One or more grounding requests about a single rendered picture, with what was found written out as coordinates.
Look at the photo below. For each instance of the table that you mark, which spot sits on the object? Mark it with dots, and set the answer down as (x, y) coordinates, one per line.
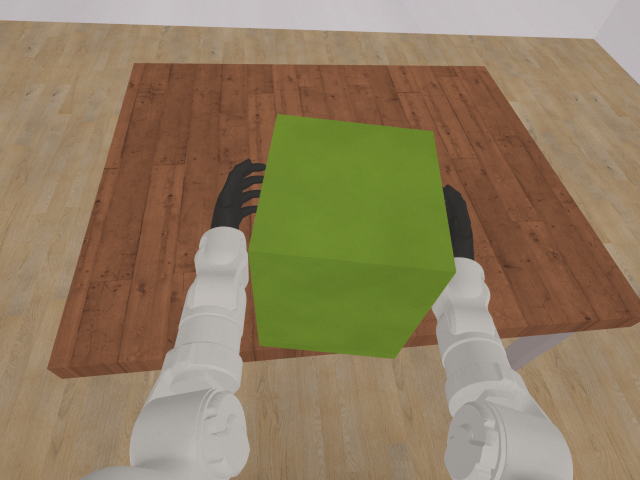
(183, 127)

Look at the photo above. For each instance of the left robot upper arm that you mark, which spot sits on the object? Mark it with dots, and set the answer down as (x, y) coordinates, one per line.
(198, 435)

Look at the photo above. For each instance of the carton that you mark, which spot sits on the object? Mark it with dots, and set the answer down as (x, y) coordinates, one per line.
(350, 246)

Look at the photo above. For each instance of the right robot forearm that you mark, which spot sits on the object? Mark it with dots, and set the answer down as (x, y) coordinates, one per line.
(472, 353)

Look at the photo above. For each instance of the left robot hand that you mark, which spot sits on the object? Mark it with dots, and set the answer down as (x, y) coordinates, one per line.
(228, 211)

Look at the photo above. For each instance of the left robot forearm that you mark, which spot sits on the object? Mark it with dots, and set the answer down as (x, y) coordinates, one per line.
(206, 351)

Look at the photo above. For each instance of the right robot upper arm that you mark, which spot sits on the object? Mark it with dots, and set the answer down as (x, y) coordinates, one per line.
(488, 441)

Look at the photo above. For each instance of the right robot hand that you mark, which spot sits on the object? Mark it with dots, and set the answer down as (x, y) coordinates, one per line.
(459, 223)

